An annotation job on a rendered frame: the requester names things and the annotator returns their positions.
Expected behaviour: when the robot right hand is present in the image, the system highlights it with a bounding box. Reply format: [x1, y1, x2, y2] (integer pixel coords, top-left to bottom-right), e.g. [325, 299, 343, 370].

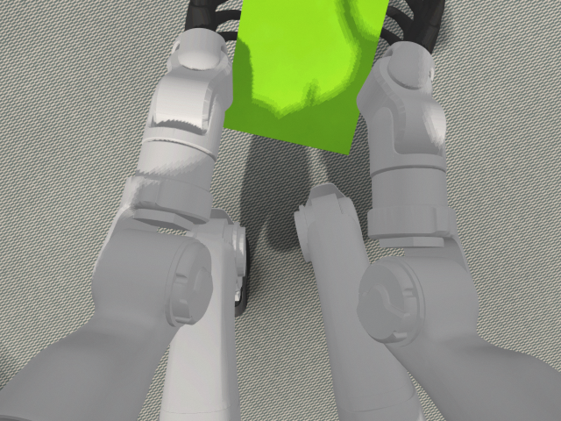
[380, 0, 445, 54]

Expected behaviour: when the robot left upper arm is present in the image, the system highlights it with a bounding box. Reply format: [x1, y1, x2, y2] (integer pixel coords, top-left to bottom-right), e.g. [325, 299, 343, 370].
[0, 228, 213, 421]

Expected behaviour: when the robot left foot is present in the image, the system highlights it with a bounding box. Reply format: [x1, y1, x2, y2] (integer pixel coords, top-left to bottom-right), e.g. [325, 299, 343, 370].
[235, 236, 250, 318]

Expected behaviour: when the robot right upper arm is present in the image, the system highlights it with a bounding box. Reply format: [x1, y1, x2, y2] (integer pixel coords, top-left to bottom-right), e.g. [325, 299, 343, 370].
[357, 256, 561, 421]

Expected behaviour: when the left robot forearm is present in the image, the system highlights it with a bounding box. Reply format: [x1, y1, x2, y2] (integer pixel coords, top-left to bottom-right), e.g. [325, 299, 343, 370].
[91, 28, 233, 301]

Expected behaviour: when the right robot forearm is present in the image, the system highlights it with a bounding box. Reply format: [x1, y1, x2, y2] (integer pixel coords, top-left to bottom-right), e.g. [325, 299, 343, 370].
[356, 41, 473, 281]

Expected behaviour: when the carton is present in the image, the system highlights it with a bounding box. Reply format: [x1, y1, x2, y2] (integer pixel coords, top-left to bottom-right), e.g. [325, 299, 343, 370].
[224, 0, 389, 155]

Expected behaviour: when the robot left hand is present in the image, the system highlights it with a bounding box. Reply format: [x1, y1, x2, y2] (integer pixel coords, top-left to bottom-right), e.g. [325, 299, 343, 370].
[184, 0, 241, 42]

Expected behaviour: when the robot left thigh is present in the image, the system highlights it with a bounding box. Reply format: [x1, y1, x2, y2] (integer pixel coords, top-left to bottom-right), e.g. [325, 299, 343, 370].
[158, 218, 246, 421]

